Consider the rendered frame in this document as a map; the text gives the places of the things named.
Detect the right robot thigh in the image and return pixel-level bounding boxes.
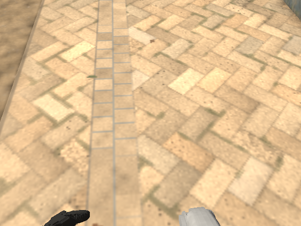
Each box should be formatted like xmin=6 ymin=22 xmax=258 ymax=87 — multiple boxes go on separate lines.
xmin=179 ymin=206 xmax=220 ymax=226

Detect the robot left hand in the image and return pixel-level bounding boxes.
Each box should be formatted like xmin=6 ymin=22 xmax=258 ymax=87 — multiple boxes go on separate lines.
xmin=44 ymin=210 xmax=90 ymax=226

